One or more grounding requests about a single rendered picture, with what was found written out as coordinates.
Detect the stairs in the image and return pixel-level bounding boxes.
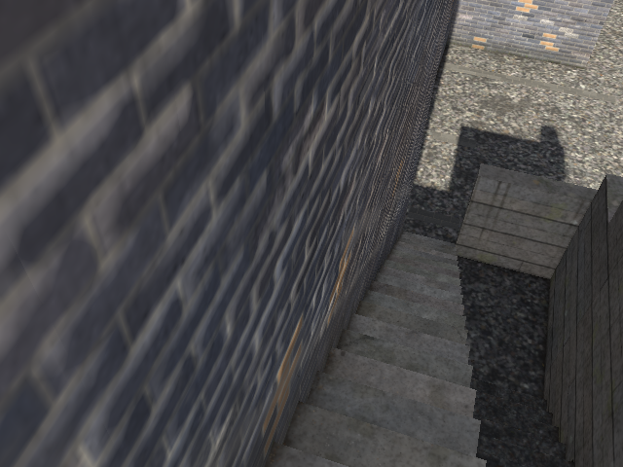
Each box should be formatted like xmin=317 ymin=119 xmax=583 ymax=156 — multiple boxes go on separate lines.
xmin=265 ymin=231 xmax=487 ymax=467

